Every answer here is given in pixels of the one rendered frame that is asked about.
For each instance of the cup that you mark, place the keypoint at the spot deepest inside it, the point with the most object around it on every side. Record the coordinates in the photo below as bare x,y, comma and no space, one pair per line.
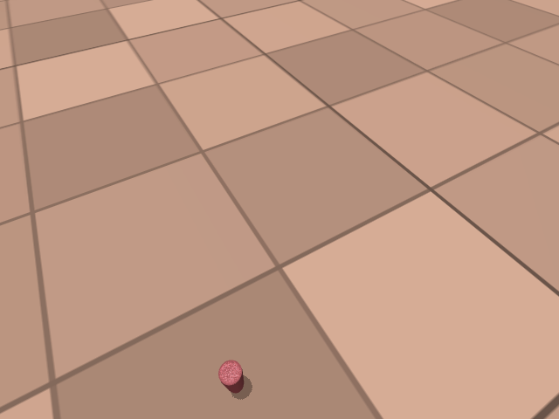
231,376

